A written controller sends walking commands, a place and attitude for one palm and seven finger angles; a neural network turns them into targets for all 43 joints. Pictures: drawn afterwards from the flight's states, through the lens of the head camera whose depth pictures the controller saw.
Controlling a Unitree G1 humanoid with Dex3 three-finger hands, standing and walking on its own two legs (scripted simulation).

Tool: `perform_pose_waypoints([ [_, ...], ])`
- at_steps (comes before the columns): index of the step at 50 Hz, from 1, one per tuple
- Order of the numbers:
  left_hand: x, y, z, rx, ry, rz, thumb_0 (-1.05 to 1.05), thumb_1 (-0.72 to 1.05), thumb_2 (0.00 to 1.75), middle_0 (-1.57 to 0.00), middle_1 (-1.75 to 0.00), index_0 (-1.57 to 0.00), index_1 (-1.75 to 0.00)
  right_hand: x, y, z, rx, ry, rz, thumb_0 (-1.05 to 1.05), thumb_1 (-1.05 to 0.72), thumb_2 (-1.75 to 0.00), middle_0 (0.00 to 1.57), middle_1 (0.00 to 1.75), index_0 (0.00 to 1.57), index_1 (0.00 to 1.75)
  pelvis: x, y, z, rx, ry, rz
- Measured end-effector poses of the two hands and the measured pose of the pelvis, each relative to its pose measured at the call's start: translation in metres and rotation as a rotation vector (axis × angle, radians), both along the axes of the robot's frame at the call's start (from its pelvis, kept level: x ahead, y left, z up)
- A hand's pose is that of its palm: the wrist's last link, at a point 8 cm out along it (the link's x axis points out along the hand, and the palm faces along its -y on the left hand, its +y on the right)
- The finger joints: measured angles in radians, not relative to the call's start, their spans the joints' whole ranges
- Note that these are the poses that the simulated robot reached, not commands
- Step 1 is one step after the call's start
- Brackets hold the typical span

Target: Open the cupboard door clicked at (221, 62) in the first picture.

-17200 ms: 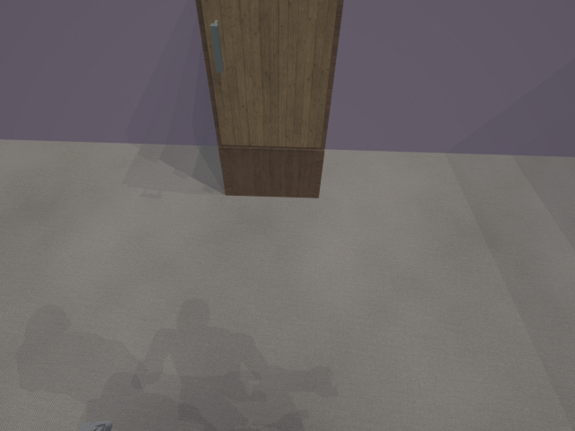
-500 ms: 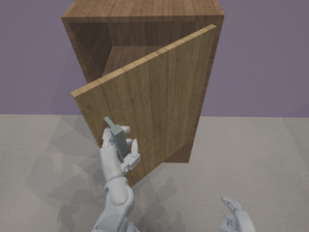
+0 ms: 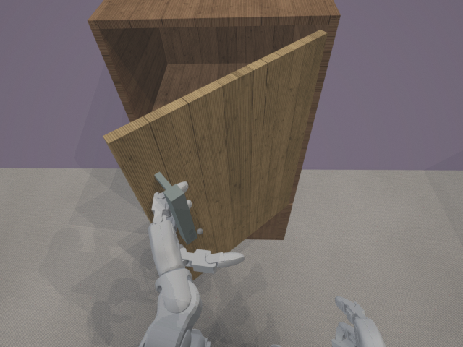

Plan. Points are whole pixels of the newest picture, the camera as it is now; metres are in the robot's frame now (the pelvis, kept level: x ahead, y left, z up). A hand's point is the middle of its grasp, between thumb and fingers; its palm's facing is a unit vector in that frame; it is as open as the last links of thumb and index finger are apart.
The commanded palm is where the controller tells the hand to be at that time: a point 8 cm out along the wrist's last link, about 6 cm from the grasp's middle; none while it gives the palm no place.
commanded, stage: open thumb and fingers to let go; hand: left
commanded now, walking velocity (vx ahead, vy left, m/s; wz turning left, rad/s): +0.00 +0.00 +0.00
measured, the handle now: (175, 209) +0.34 +0.11 +0.06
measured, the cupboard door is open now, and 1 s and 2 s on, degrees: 41 43 43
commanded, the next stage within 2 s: slide the hand sideways off the handle in 0.12 s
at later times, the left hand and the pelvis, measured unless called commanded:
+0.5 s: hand (195, 251) +0.27 +0.07 +0.05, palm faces -0.12 -0.99 +0.01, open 16.1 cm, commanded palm +0.25 +0.11 +0.05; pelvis -0.02 +0.03 -0.01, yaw -1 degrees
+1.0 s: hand (174, 270) +0.24 +0.10 +0.05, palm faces -0.06 -1.00 +0.01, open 16.1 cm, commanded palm +0.21 +0.16 +0.05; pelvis +0.00 +0.04 -0.01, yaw -3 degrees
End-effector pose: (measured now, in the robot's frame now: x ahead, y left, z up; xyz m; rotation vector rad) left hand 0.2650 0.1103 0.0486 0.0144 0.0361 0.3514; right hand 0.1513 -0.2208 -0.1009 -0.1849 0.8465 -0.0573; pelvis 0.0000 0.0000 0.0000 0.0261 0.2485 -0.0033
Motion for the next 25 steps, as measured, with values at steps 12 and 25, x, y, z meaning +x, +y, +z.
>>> perform_pose_waypoints([
  [12,-0.001,0.005,0.000,0.007,-0.003,-0.028,-0.01,-0.50,0.30,-0.39,-0.62,-0.38,-0.67,0.009,0.020,0.004,0.006,-0.041,0.032,0.01,-0.91,-0.90,0.20,0.30,0.20,0.29,-0.005,0.013,-0.002,-0.018,-0.007,0.001],
  [25,-0.012,0.016,-0.003,-0.029,-0.035,-0.467,-0.01,-0.51,0.30,-0.19,-0.35,-0.18,-0.37,-0.020,0.025,0.005,0.007,-0.035,-0.026,0.01,-0.91,-0.90,0.20,0.30,0.20,0.29,-0.016,0.032,-0.006,-0.035,-0.029,-0.010],
])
